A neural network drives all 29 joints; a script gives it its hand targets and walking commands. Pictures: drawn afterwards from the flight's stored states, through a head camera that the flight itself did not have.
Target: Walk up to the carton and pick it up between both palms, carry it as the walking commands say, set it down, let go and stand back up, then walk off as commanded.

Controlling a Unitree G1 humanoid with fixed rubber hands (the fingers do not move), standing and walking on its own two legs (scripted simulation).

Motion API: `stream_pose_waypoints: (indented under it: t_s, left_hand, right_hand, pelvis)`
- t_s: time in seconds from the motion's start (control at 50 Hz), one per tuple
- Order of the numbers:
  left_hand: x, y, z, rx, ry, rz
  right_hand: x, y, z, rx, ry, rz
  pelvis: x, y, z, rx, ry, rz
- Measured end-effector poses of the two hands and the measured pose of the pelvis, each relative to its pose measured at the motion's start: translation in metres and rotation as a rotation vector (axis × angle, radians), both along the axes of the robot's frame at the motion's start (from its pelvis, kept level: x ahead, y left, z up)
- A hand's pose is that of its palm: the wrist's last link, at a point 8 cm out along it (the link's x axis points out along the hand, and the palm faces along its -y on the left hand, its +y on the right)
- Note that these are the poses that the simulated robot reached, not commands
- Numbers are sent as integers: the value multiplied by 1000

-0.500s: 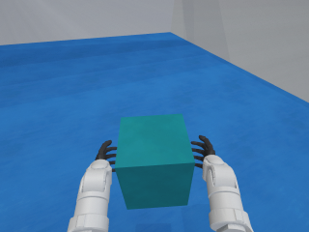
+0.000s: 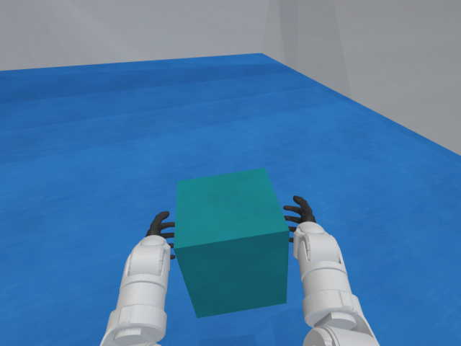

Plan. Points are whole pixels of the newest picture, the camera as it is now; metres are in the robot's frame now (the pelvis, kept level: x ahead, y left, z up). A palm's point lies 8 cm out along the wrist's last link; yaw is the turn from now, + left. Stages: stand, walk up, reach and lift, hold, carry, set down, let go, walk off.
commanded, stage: set down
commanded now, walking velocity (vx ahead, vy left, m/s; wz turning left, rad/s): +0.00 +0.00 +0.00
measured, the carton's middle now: (231, 241) +0.37 -0.03 -0.05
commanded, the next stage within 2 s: none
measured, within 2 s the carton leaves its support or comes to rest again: neither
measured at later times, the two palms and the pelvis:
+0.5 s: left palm (155, 261) +0.29 +0.13 -0.01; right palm (303, 255) +0.29 -0.16 +0.01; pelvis -0.02 +0.01 -0.01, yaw +0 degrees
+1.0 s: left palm (168, 268) +0.33 +0.12 -0.09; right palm (294, 274) +0.31 -0.17 -0.09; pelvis -0.04 -0.04 -0.05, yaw +2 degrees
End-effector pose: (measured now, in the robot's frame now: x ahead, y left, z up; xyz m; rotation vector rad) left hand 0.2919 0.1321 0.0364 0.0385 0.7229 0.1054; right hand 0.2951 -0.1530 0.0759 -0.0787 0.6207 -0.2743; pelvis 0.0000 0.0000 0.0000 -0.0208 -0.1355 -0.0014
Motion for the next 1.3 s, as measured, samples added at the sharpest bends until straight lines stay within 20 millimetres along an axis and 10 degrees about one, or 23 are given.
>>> stream_pose_waypoints:
  t_s: [0.34,0.6,0.94,1.16,1.3]
  left_hand:
    - [-11,3,-56,-33,58,-2]
    - [4,2,-44,-2,-40,66]
    - [23,-18,-118,69,14,52]
    - [38,-16,-162,-36,-19,74]
    - [31,-9,-200,10,17,90]
  right_hand:
    - [-19,-6,-54,59,81,60]
    - [-4,-7,-63,85,-4,100]
    - [7,-24,-163,119,88,46]
    - [34,-20,-166,17,63,64]
    - [34,-14,-215,93,87,55]
  pelvis:
    - [-6,10,-1,5,55,-9]
    - [-25,-6,-16,15,87,14]
    - [-45,-31,-41,2,292,48]
    - [-20,-53,-51,-6,480,30]
    - [-36,-47,-67,-39,589,24]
